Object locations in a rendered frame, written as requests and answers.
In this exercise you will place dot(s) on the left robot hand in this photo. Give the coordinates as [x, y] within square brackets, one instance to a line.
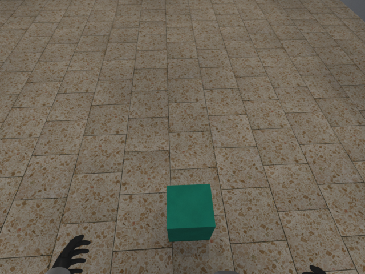
[64, 259]

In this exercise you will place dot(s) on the carton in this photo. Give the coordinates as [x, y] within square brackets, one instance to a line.
[190, 214]

